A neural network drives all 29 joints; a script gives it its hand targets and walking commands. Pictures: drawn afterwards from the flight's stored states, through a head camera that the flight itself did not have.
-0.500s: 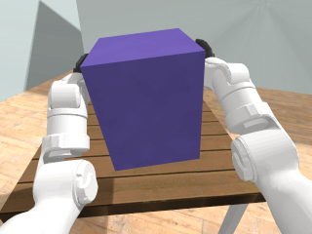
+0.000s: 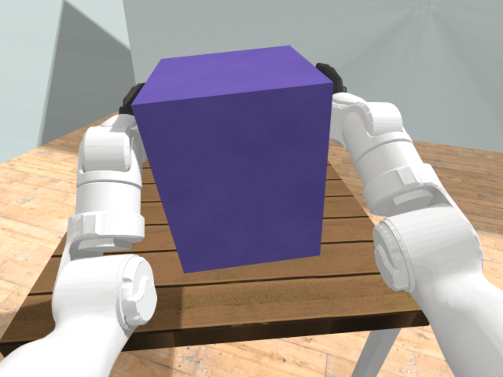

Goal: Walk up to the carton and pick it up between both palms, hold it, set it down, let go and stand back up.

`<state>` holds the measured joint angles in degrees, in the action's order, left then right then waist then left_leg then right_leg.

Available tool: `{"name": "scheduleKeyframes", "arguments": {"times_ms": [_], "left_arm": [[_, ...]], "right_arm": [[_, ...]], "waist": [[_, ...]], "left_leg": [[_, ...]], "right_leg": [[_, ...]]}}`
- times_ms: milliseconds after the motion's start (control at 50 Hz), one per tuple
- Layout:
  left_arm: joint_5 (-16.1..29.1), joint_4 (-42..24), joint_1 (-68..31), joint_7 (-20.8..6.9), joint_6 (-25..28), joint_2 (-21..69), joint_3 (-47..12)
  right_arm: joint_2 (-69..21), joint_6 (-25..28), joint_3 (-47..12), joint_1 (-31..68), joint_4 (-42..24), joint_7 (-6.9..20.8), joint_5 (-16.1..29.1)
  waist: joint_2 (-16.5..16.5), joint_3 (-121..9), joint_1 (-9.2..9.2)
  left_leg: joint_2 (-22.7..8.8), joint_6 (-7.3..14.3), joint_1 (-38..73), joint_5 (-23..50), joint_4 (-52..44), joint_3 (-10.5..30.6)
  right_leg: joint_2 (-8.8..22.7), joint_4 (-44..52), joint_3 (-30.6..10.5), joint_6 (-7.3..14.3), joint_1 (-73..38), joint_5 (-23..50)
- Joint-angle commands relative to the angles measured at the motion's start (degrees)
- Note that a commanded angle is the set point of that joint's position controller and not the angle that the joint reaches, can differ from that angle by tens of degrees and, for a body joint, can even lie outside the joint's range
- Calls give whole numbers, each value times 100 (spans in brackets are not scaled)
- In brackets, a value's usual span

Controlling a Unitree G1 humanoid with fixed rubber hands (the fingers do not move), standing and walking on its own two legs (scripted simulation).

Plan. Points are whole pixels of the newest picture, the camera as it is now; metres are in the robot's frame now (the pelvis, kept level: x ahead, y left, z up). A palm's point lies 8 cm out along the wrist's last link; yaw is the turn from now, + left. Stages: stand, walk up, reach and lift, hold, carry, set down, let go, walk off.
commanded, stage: hold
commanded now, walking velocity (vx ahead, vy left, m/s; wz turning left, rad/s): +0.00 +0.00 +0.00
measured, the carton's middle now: (238, 155) +0.36 +0.00 +0.27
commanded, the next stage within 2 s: none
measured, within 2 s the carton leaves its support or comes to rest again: neither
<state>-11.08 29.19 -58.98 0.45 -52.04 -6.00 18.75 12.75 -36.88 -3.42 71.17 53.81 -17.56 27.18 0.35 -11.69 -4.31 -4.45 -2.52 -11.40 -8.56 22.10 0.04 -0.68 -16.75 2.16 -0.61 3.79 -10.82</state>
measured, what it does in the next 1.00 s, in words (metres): stands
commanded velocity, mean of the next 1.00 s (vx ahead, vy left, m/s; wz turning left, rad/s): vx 0.00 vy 0.00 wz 0.00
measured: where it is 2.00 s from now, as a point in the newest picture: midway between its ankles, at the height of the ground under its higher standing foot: outside the picture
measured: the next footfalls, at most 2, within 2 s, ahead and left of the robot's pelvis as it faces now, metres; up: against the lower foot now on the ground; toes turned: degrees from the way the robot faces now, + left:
none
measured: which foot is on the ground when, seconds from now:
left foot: down 0.00-1.00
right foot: down 0.00-1.00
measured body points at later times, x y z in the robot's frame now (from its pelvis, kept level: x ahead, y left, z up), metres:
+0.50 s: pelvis +0.00 +0.00 +0.00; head -0.09 +0.02 +0.44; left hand +0.39 +0.15 +0.31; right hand +0.38 -0.14 +0.34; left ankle +0.04 +0.14 -0.75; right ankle -0.02 -0.12 -0.75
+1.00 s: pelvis +0.00 +0.00 +0.00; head -0.09 +0.02 +0.44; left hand +0.39 +0.15 +0.31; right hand +0.39 -0.14 +0.34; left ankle +0.04 +0.14 -0.75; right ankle -0.02 -0.12 -0.75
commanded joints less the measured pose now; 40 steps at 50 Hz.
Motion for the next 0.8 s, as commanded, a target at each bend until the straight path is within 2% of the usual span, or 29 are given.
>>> {"name": "scheduleKeyframes", "arguments": {"times_ms": [0, 20, 40, 80, 120, 140, 180, 200, 240, 300, 380, 400, 460, 500, 540, 560, 600, 620, 680, 740, 760, 780], "left_arm": [[1032, -1092, -5011, -806, 736, 2936, -1667], [1088, -1249, -4966, -803, 759, 2985, -1742], [1077, -1206, -4981, -796, 765, 2934, -1708], [1018, -1258, -4951, -772, 752, 2965, -1691], [1045, -1252, -4925, -782, 737, 2972, -1705], [1092, -1389, -4964, -766, 739, 3007, -1784], [1038, -1313, -4970, -769, 732, 2923, -1712], [1076, -1352, -4946, -766, 738, 2985, -1801], [1031, -1362, -4756, -768, 693, 2994, -1724], [1039, -1332, -4844, -778, 690, 2972, -1742], [1064, -1383, -4851, -782, 710, 2954, -1762], [1104, -1391, -4891, -792, 718, 2965, -1813], [1059, -1388, -4950, -775, 701, 2987, -1813], [1030, -1260, -4862, -792, 690, 2951, -1729], [1016, -1200, -4942, -798, 703, 2978, -1751], [1053, -1136, -4927, -801, 705, 2958, -1728], [1082, -1194, -5007, -779, 743, 2994, -1772], [1011, -1119, -4894, -766, 742, 2983, -1687], [1027, -1299, -4902, -759, 736, 3033, -1742], [1033, -1163, -4847, -787, 728, 2974, -1688], [1048, -1218, -5020, -794, 745, 2965, -1752], [1048, -1226, -4929, -788, 732, 2986, -1754]], "right_arm": [[-3685, -8, -502, 4073, -1695, 901, 869], [-3752, 31, -575, 4108, -1923, 896, 919], [-3770, 19, -584, 4123, -1922, 882, 945], [-3675, -3, -575, 3974, -1764, 902, 947], [-3760, 18, -641, 4061, -1936, 902, 932], [-3700, 4, -574, 3953, -1870, 901, 949], [-3753, -3, -625, 3994, -1890, 899, 950], [-3731, 3, -588, 3985, -1933, 893, 937], [-3723, -20, -670, 3873, -1922, 879, 978], [-3682, -21, -613, 3951, -1889, 894, 946], [-3767, -1, -670, 3967, -2010, 884, 950], [-3769, 9, -688, 4062, -2096, 870, 962], [-3712, -16, -596, 3986, -1890, 883, 924], [-3754, -7, -625, 4067, -1947, 897, 888], [-3688, -22, -516, 3986, -1754, 914, 849], [-3741, -6, -549, 4116, -1837, 911, 838], [-3740, 15, -537, 4133, -1822, 914, 864], [-3734, 13, -578, 4090, -1780, 919, 913], [-3742, 12, -608, 3995, -1814, 916, 920], [-3695, 9, -589, 4062, -1852, 917, 900], [-3695, 11, -517, 4041, -1773, 920, 861], [-3718, 11, -540, 4005, -1774, 921, 891]], "waist": [[-361, -2025, -65], [-312, -2218, -51], [-344, -2175, -5], [-377, -2086, -42], [-288, -2163, 3], [-395, -2206, -103], [-329, -2184, -18], [-353, -2169, -72], [-359, -2151, -11], [-323, -2052, -52], [-283, -2117, -23], [-289, -2207, -67], [-367, -2107, -74], [-292, -2041, -13], [-373, -1950, -77], [-268, -2001, -65], [-329, -2129, -64], [-295, -2069, -2], [-325, -2184, -12], [-228, -2049, -27], [-341, -2039, -114], [-334, -2053, -74]], "left_leg": [[646, -9, 1336, 1070, -34, 92], [638, -8, 1389, 1228, 12, 89], [657, -3, 1381, 1285, 30, 80], [623, -44, 1425, 1314, 17, 104], [630, -9, 1365, 1256, 0, 80], [631, -50, 1427, 1308, 7, 111], [645, -10, 1417, 1262, 10, 101], [639, -38, 1407, 1273, 31, 95], [636, -29, 1460, 1436, 32, 82], [618, -36, 1390, 1246, -2, 100], [649, -2, 1418, 1337, 46, 83], [657, -5, 1435, 1339, 56, 92], [636, -31, 1413, 1184, 12, 110], [664, 11, 1344, 1146, 2, 77], [629, -18, 1321, 1010, -27, 81], [635, 15, 1302, 1009, -56, 113], [645, -4, 1350, 1050, -19, 98], [634, 9, 1368, 1123, -25, 90], [623, -28, 1410, 1260, -13, 116], [636, 7, 1340, 1180, -23, 113], [643, -16, 1301, 1030, -36, 122], [634, -10, 1323, 1077, -37, 99]], "right_leg": [[-493, 235, -319, -337, 181, 1012], [-521, 205, -317, -328, 84, 1164], [-498, 200, -321, -343, 56, 1270], [-535, 197, -301, -331, 119, 1189], [-516, 197, -300, -348, 61, 1178], [-541, 186, -292, -338, 81, 1223], [-519, 193, -318, -349, 79, 1224], [-521, 194, -309, -343, 101, 1223], [-535, 182, -314, -349, 15, 1408], [-539, 204, -308, -333, 75, 1168], [-509, 180, -324, -364, 27, 1348], [-511, 179, -341, -364, 50, 1383], [-521, 206, -307, -337, 130, 1121], [-511, 217, -327, -358, 129, 1127], [-522, 232, -303, -310, 197, 949], [-509, 251, -321, -326, 146, 966], [-504, 235, -328, -315, 172, 1001], [-515, 239, -318, -328, 166, 1034], [-521, 207, -319, -318, 70, 1156], [-519, 236, -323, -343, 94, 1137], [-505, 246, -328, -325, 141, 988], [-502, 231, -324, -322, 124, 1058]]}}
